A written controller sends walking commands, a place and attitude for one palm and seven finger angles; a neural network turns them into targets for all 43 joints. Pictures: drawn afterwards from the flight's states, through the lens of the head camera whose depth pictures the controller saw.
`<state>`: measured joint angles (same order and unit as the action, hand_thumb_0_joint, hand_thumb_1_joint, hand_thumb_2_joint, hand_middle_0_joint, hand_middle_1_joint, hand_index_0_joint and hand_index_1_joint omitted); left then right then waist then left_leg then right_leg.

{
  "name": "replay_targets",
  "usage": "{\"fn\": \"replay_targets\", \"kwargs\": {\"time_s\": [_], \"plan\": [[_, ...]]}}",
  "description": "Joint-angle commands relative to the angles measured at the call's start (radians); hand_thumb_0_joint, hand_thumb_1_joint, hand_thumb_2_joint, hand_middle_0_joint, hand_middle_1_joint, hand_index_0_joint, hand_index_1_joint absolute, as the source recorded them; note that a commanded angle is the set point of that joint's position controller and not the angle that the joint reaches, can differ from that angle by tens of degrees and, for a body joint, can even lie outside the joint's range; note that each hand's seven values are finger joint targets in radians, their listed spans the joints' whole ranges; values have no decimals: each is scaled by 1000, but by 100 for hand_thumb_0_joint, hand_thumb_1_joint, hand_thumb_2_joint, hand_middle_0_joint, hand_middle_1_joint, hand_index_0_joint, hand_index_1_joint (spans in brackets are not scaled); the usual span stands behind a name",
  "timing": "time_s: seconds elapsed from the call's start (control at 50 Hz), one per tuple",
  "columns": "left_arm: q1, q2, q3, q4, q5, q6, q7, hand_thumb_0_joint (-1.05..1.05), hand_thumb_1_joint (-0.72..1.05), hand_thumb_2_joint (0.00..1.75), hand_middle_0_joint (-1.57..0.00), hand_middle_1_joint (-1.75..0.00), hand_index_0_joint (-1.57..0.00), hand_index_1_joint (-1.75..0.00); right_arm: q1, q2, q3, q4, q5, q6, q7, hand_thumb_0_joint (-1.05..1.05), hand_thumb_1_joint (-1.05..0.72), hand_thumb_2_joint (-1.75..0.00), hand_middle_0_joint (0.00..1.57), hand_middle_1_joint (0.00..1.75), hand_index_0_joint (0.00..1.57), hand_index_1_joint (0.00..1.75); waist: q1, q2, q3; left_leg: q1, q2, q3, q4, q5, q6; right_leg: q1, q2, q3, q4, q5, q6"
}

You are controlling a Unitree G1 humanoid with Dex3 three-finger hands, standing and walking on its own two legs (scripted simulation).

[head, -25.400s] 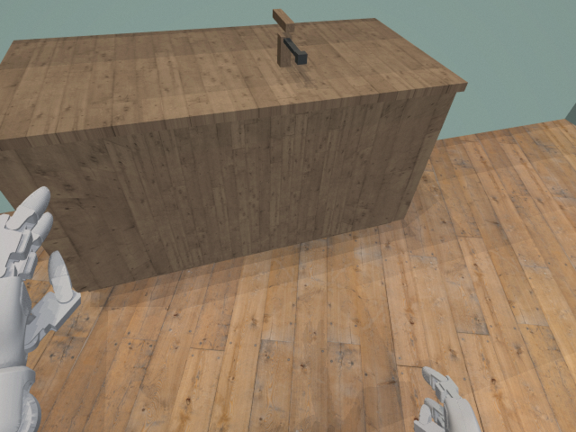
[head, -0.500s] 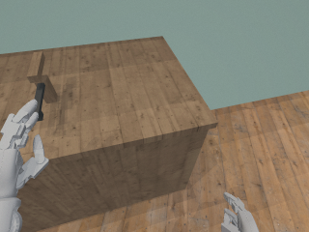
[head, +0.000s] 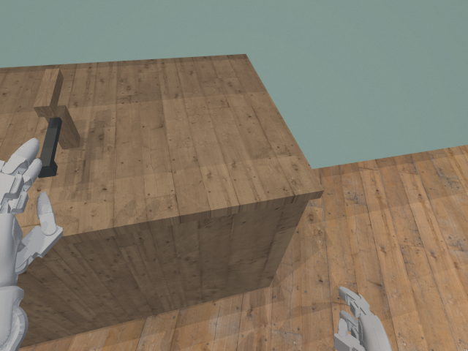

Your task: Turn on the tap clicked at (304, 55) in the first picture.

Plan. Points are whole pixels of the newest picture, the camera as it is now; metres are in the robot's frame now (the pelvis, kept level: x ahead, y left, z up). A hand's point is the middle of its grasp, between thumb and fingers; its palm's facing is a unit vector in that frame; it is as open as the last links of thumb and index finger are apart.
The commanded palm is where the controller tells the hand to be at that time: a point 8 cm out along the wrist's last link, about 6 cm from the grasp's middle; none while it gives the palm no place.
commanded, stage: come to a stop and stand still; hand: left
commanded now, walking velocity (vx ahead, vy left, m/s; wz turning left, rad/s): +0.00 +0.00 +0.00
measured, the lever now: (45, 167) +0.38 +0.38 +0.07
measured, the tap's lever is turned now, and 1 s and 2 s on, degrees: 0 0 0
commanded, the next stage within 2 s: look again from close up in 0.34 s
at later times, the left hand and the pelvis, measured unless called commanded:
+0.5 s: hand (46, 233) +0.21 +0.25 +0.16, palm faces +0.41 -0.85 -0.32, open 7.4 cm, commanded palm +0.16 +0.29 +0.17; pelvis +0.00 +0.00 +0.00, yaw +1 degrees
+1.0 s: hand (39, 204) +0.24 +0.26 +0.18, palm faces +0.41 -0.87 -0.28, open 7.4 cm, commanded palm +0.16 +0.28 +0.17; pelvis +0.00 -0.01 +0.00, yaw +1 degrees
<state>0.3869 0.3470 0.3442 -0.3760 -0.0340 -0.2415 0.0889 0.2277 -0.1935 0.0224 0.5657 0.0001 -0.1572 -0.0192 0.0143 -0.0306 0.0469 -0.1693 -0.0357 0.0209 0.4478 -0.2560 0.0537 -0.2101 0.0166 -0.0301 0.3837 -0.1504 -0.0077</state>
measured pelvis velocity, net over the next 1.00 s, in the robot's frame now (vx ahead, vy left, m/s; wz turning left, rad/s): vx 0.00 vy -0.01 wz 0.02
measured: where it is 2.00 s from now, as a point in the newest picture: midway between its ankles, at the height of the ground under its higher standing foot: outside the picture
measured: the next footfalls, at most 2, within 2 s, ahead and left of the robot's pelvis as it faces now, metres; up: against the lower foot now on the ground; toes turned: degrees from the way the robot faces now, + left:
none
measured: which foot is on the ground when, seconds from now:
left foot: down 0.00-1.00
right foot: down 0.00-1.00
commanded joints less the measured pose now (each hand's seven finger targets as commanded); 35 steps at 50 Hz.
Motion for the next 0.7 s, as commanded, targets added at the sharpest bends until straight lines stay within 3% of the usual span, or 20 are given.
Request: {"fn": "replay_targets", "kwargs": {"time_s": [0.0, 0.08, 0.12, 0.24, 0.36, 0.38, 0.4, 0.48, 0.5, 0.58, 0.6, 0.64, 0.68], "plan": [[-75, 171, 112, -321, -12, -78, 24, 0, 90, 90, -20, -30, -20, -30, -95, -128, -49, -157, 4, -58, -10, 0, -90, -90, 20, 30, 20, 30, 13, 105, -187, -64, 81, -80, -80, 254, -55, 207, -62, 60, 14, 225, -15], [-37, 167, 113, -306, -12, -64, 29, 0, 90, 90, -20, -30, -20, -30, -91, -133, -55, -145, 7, -54, -10, 0, -90, -90, 20, 30, 20, 30, 14, 107, -190, -25, 88, -77, -68, 314, -69, 182, -61, 57, 20, 255, -14], [-34, 149, 94, -285, -13, -58, 28, 0, 90, 90, -20, -30, -20, -30, -87, -136, -58, -144, 9, -45, -10, 0, -90, -90, 20, 30, 20, 30, 12, 80, -173, -39, 94, -84, -76, 317, -75, 183, -59, 51, 23, 244, -12], [-58, 150, 92, -243, -12, -42, 28, 0, 90, 90, -20, -30, -20, -30, -95, -137, -57, -141, 10, -20, -16, 0, -90, -90, 20, 30, 20, 30, 13, 68, -117, -90, 104, -93, -121, 203, -70, 168, -55, 49, 9, 148, -4], [-90, 158, 88, -299, -7, -45, 30, 0, 90, 90, -20, -30, -20, -30, -107, -132, -55, -150, 8, -21, -18, 0, -90, -90, 20, 30, 20, 30, 15, 84, -124, -110, 98, -91, -136, 116, -54, 192, -54, 55, 0, 116, -4], [-88, 178, 108, -314, -5, -45, 33, 0, 90, 90, -20, -30, -20, -30, -112, -131, -54, -149, 8, -23, -19, 0, -90, -90, 20, 30, 20, 30, 15, 105, -131, -95, 92, -88, -131, 136, -60, 186, -52, 54, 3, 133, -7], [-81, 153, 88, -292, -8, -44, 31, 0, 90, 90, -20, -30, -20, -30, -105, -130, -50, -147, 5, -20, -18, 0, -90, -90, 20, 30, 20, 30, 14, 94, -127, -107, 93, -93, -136, 129, -60, 192, -54, 48, 0, 120, -6], [-67, 170, 106, -288, -6, -41, 35, 0, 90, 90, -20, -30, -20, -30, -109, -130, -55, -148, 8, -23, -18, 0, -90, -90, 20, 30, 20, 30, 15, 96, -123, -100, 89, -88, -133, 112, -59, 183, -53, 57, -12, 118, -8], [-64, 143, 83, -267, -8, -40, 32, 0, 90, 90, -20, -30, -20, -30, -101, -130, -52, -144, 6, -19, -17, 0, -90, -90, 20, 30, 20, 30, 13, 93, -115, -110, 90, -90, -139, 104, -57, 182, -53, 54, -15, 105, -7], [-80, 155, 90, -265, -4, -39, 34, 0, 90, 90, -20, -30, -20, -30, -105, -134, -55, -144, 10, -19, -18, 0, -90, -90, 20, 30, 20, 30, 13, 104, -94, -127, 93, -97, -160, 49, -56, 171, -46, 57, -20, 62, -5], [-75, 135, 71, -246, -4, -38, 32, 0, 90, 90, -20, -30, -20, -30, -101, -132, -52, -143, 8, -15, -18, 0, -90, -90, 20, 30, 20, 30, 12, 91, -90, -137, 94, -100, -165, 41, -52, 176, -46, 50, -20, 54, -3], [-81, 143, 78, -249, -3, -36, 33, 0, 90, 90, -20, -30, -20, -30, -99, -135, -57, -145, 10, -16, -18, 0, -90, -90, 20, 30, 20, 30, 14, 67, -93, -141, 95, -98, -162, 28, -46, 183, -48, 62, -26, 54, -3], [-81, 168, 101, -272, -2, -38, 37, 0, 90, 90, -20, -30, -20, -30, -108, -136, -58, -145, 10, -18, -20, 0, -90, -90, 20, 30, 20, 30, 14, 81, -109, -126, 88, -98, -155, 56, -51, 189, -48, 59, -22, 75, -5]]}}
